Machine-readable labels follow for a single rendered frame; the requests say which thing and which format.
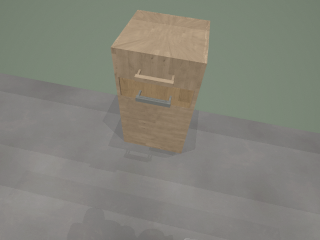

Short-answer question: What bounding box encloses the drawer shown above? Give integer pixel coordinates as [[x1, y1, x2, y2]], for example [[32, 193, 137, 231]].
[[119, 77, 194, 108]]

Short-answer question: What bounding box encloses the handle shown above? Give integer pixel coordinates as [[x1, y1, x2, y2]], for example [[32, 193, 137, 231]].
[[134, 74, 174, 88], [135, 90, 172, 108]]

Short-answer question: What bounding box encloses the cabinet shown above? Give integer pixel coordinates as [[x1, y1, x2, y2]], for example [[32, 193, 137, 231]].
[[110, 10, 211, 154]]

